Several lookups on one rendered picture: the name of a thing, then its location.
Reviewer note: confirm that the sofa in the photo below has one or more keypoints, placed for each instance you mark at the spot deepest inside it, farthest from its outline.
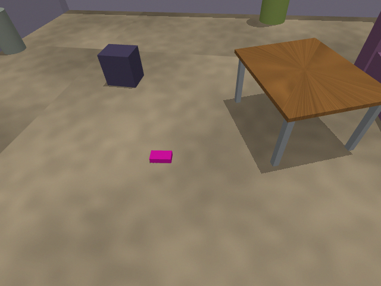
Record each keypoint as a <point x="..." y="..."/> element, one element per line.
<point x="369" y="58"/>

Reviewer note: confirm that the coffee table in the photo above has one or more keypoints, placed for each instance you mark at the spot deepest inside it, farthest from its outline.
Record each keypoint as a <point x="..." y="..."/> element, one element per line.
<point x="306" y="79"/>

